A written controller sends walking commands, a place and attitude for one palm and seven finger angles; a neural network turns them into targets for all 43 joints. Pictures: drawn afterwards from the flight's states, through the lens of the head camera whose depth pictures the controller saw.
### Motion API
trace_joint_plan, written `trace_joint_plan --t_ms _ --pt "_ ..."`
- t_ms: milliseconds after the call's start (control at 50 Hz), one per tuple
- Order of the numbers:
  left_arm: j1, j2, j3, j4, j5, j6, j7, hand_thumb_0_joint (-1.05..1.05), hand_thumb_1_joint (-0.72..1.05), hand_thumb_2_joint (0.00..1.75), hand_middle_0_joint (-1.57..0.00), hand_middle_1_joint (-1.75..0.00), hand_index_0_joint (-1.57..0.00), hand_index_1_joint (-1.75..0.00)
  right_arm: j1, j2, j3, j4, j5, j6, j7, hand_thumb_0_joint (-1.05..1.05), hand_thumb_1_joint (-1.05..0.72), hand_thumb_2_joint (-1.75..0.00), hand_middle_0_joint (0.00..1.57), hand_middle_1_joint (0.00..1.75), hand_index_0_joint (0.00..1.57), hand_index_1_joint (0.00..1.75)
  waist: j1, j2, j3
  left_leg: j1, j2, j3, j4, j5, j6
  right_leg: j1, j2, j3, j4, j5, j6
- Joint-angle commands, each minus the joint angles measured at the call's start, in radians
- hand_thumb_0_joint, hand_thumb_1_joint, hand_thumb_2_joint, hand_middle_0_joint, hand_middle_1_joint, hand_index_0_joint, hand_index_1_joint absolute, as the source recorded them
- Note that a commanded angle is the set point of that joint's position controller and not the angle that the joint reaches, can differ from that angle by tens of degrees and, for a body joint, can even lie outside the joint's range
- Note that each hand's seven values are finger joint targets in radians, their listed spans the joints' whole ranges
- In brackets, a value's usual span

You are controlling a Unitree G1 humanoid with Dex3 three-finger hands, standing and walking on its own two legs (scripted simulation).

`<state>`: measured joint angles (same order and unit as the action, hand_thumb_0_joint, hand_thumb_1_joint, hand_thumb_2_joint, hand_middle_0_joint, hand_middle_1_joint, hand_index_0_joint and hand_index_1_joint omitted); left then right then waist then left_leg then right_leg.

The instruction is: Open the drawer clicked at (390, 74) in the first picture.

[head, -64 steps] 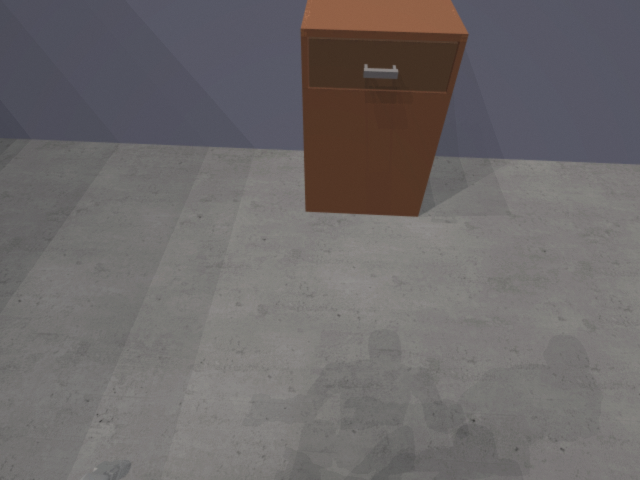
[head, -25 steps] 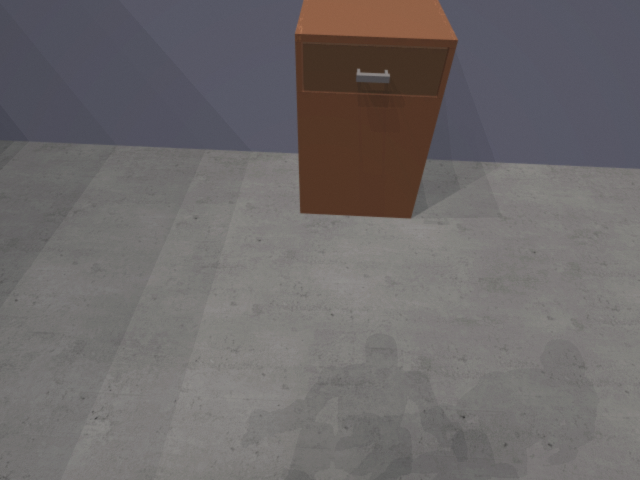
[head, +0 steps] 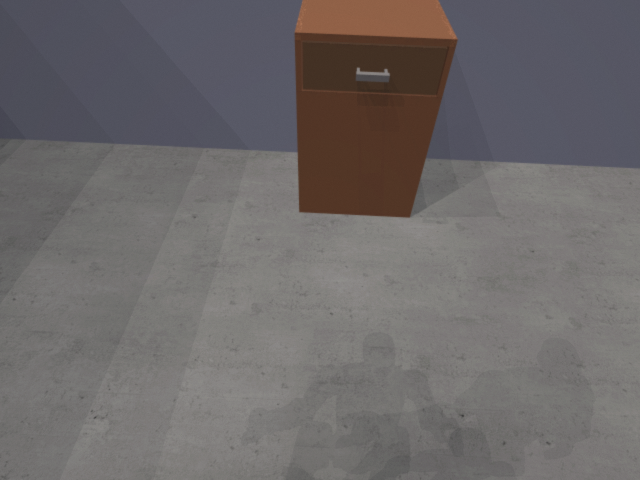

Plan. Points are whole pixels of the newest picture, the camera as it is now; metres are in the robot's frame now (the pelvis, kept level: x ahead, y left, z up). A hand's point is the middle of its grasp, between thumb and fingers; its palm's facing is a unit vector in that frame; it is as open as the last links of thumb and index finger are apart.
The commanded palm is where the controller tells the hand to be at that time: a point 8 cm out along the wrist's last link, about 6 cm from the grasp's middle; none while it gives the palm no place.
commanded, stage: look at it before walking up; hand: left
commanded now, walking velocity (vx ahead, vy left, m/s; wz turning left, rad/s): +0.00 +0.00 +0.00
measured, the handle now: (372, 73) +1.33 -0.10 -0.10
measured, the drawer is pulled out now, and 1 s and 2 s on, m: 0.00 0.00 0.00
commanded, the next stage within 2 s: walk to a spot facing it in 0.26 s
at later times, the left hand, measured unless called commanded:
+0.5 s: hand out of the picture +0.06 +0.23 -0.16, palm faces -0.03 -0.95 -0.31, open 7.3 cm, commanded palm none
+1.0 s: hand out of the picture +0.08 +0.17 -0.17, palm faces -0.15 -0.98 -0.15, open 7.3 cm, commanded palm none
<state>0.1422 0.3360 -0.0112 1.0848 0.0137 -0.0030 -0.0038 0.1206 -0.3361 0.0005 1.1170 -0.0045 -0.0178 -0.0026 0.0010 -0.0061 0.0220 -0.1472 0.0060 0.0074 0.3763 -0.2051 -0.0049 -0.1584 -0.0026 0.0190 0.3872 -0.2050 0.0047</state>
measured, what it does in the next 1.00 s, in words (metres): walks ahead, turning right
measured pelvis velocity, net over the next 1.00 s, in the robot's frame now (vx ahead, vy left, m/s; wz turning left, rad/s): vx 0.12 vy -0.01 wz -0.28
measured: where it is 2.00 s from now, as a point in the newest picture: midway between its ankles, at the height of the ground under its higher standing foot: (380, 414)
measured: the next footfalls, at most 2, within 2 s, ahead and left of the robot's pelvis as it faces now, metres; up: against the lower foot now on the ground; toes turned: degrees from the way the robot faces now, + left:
left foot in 1.08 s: +0.31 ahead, +0.09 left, +0.00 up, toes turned -15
right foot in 1.62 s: +0.38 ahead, -0.25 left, +0.00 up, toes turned -48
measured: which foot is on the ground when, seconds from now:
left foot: down 0.00-0.66, up 0.68-1.00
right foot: down 0.00-1.00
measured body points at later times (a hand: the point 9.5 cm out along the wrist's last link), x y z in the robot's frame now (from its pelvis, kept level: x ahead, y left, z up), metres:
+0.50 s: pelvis +0.01 +0.00 +0.00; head +0.00 +0.00 +0.45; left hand +0.06 +0.28 -0.14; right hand +0.08 -0.29 -0.14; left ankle +0.00 +0.12 -0.75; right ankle +0.00 -0.12 -0.75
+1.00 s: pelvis +0.12 -0.01 +0.00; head +0.15 -0.01 +0.44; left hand +0.09 +0.22 -0.16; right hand +0.19 -0.27 -0.14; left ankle +0.24 +0.10 -0.70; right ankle +0.01 -0.12 -0.75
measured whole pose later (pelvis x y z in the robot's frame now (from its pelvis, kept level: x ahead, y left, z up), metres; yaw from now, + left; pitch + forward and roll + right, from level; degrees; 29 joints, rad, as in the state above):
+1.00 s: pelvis +0.12 -0.01 +0.00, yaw -16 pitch +1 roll +0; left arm 0.48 0.14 0.04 1.06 0.03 -0.03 0.00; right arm 0.11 -0.18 -0.05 0.94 -0.01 -0.02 0.02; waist 0.07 -0.01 0.03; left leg -0.55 0.08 0.05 0.80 -0.25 -0.05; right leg -0.08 0.05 0.16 0.38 -0.32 -0.02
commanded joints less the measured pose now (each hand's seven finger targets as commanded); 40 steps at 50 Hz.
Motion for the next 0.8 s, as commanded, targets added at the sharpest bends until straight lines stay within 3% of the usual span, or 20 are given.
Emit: trace_joint_plan --t_ms 0,340,380,420,460,500,540,560,580,600,620,640,660,680,700,740,780 --pt "-0.029 0.209 0.042 -0.063 -0.002 -0.025 0.015 0.0 0.9 0.9 -0.2 -0.3 -0.2 -0.3 -0.046 -0.207 -0.037 -0.067 -0.002 -0.021 -0.01 0.0 -0.9 -0.9 0.2 0.3 0.2 0.3 0.002 0.008 -0.062 0.03 0.115 -0.104 -0.06 0.147 0.033 0.008 -0.114 0.091 -0.059 0.132 -0.033" --pt "-0.026 0.21 0.041 -0.056 -0.001 -0.026 0.017 0.0 0.9 0.9 -0.2 -0.3 -0.2 -0.3 -0.051 -0.207 -0.036 -0.063 -0.002 -0.02 -0.01 0.0 -0.9 -0.9 0.2 0.3 0.2 0.3 0.002 0.003 -0.05 0.042 0.117 -0.103 -0.076 0.159 0.031 0.017 -0.117 0.089 -0.075 0.153 -0.032" --pt "0.02 0.114 0.024 -0.036 -0.003 -0.007 0.018 0.0 0.9 0.9 -0.2 -0.3 -0.2 -0.3 0.002 -0.113 -0.015 -0.043 -0.009 -0.007 -0.009 0.0 -0.9 -0.9 0.2 0.3 0.2 0.3 -0.001 0.002 -0.049 0.051 0.116 -0.071 -0.055 0.066 0.014 -0.008 -0.102 0.098 -0.066 0.06 -0.022" --pt "0.055 0.091 0.027 -0.043 0.004 0.013 0.011 0.0 0.9 0.9 -0.2 -0.3 -0.2 -0.3 0.047 -0.093 -0.019 -0.044 -0.014 0.005 -0.009 0.0 -0.9 -0.9 0.2 0.3 0.2 0.3 -0.003 0.003 0.0 0.025 0.12 -0.055 -0.044 -0.139 0.017 -0.088 -0.076 0.118 -0.047 -0.143 -0.028" --pt "0.07 0.091 0.039 -0.073 0.009 0.021 -0.002 0.0 0.9 0.9 -0.2 -0.3 -0.2 -0.3 0.064 -0.116 -0.034 -0.066 -0.017 0.01 -0.009 0.0 -0.9 -0.9 0.2 0.3 0.2 0.3 -0.002 0.031 0.063 -0.02 0.146 -0.081 -0.069 -0.313 0.037 -0.169 -0.039 0.122 -0.001 -0.265 -0.037" --pt "0.097 0.08 0.05 -0.102 0.011 0.02 -0.012 0.0 0.9 0.9 -0.2 -0.3 -0.2 -0.3 0.086 -0.142 -0.053 -0.09 -0.015 0.009 -0.01 0.0 -0.9 -0.9 0.2 0.3 0.2 0.3 -0.003 0.072 0.087 -0.016 0.198 -0.134 -0.092 -0.413 0.072 -0.244 0.0 0.099 0.098 -0.292 -0.039" --pt "0.122 0.037 0.058 -0.127 0.011 0.011 -0.021 0.0 0.9 0.9 -0.2 -0.3 -0.2 -0.3 0.106 -0.159 -0.071 -0.11 -0.013 -0.001 -0.013 0.0 -0.9 -0.9 0.2 0.3 0.2 0.3 -0.002 0.147 0.088 -0.009 0.29 -0.197 -0.116 -0.398 0.125 -0.282 0.037 0.012 0.264 -0.222 -0.03" --pt "0.123 0.017 0.061 -0.137 0.011 0.007 -0.025 0.0 0.9 0.9 -0.2 -0.3 -0.2 -0.3 0.112 -0.158 -0.076 -0.117 -0.012 -0.008 -0.013 0.0 -0.9 -0.9 0.2 0.3 0.2 0.3 0.002 0.167 0.078 0.002 0.325 -0.187 -0.108 -0.331 0.147 -0.287 0.021 -0.029 0.308 -0.228 -0.023" --pt "0.138 0.003 0.065 -0.143 0.012 0.003 -0.029 0.0 0.9 0.9 -0.2 -0.3 -0.2 -0.3 0.105 -0.146 -0.08 -0.122 -0.013 -0.012 -0.013 0.0 -0.9 -0.9 0.2 0.3 0.2 0.3 0.012 0.158 0.073 -0.022 0.327 -0.147 -0.061 -0.258 0.148 -0.25 0.002 -0.041 0.294 -0.234 -0.02" --pt "0.188 0.0 0.071 -0.133 0.013 -0.003 -0.032 0.0 0.9 0.9 -0.2 -0.3 -0.2 -0.3 0.09 -0.133 -0.078 -0.131 -0.013 -0.013 -0.012 0.0 -0.9 -0.9 0.2 0.3 0.2 0.3 0.039 0.115 0.058 -0.095 0.302 -0.087 0.033 -0.218 0.125 -0.146 0.0 -0.045 0.233 -0.201 -0.027" --pt "0.282 0.006 0.079 -0.106 0.017 -0.01 -0.029 0.0 0.9 0.9 -0.2 -0.3 -0.2 -0.3 0.061 -0.103 -0.073 -0.145 -0.015 -0.012 -0.01 0.0 -0.9 -0.9 0.2 0.3 0.2 0.3 0.085 0.027 0.053 -0.209 0.22 0.005 0.212 -0.236 0.07 -0.01 -0.011 0.02 0.105 -0.17 -0.052" --pt "0.386 0.106 0.102 -0.082 0.023 -0.029 -0.013 0.0 0.9 0.9 -0.2 -0.3 -0.2 -0.3 0.034 -0.021 -0.056 -0.189 -0.006 -0.013 -0.005 0.0 -0.9 -0.9 0.2 0.3 0.2 0.3 0.114 -0.304 0.033 -0.492 0.071 0.157 0.559 -0.341 -0.013 0.177 -0.236 0.426 -0.079 -0.167 -0.152" --pt "0.475 0.127 0.103 -0.065 0.001 -0.039 0.003 0.0 0.9 0.9 -0.2 -0.3 -0.2 -0.3 -0.072 -0.03 -0.051 -0.238 -0.012 -0.027 -0.002 0.0 -0.9 -0.9 0.2 0.3 0.2 0.3 0.154 -0.302 0.071 -0.607 0.039 0.071 0.697 -0.394 -0.017 0.169 -0.328 0.635 -0.175 0.009 -0.221" --pt "0.465 0.106 0.1 -0.062 0.003 -0.043 0.013 0.0 0.9 0.9 -0.2 -0.3 -0.2 -0.3 -0.102 -0.024 -0.055 -0.247 -0.011 -0.034 -0.004 0.0 -0.9 -0.9 0.2 0.3 0.2 0.3 0.134 -0.2 0.089 -0.637 0.07 0.007 0.764 -0.337 -0.015 0.165 -0.336 0.643 -0.164 0.085 -0.27" --pt "0.431 0.081 0.095 -0.072 0.005 -0.044 0.017 0.0 0.9 0.9 -0.2 -0.3 -0.2 -0.3 -0.094 -0.015 -0.057 -0.239 -0.011 -0.038 -0.003 0.0 -0.9 -0.9 0.2 0.3 0.2 0.3 0.104 -0.1 0.084 -0.644 0.098 -0.005 0.787 -0.289 -0.02 0.172 -0.328 0.589 -0.131 0.119 -0.285" --pt "0.359 0.039 0.089 -0.098 0.011 -0.052 0.019 0.0 0.9 0.9 -0.2 -0.3 -0.2 -0.3 -0.042 0.014 -0.059 -0.222 -0.016 -0.034 0.004 0.0 -0.9 -0.9 0.2 0.3 0.2 0.3 0.052 -0.057 0.049 -0.576 0.114 0.005 0.736 -0.196 -0.038 0.115 -0.268 0.446 -0.124 0.117 -0.253" --pt "0.345 0.027 0.09 -0.102 0.012 -0.058 0.017 0.0 0.9 0.9 -0.2 -0.3 -0.2 -0.3 -0.023 0.04 -0.063 -0.222 -0.013 -0.023 0.01 0.0 -0.9 -0.9 0.2 0.3 0.2 0.3 0.032 -0.083 0.041 -0.523 0.105 0.026 0.686 -0.124 -0.05 0.055 -0.228 0.369 -0.144 0.119 -0.23"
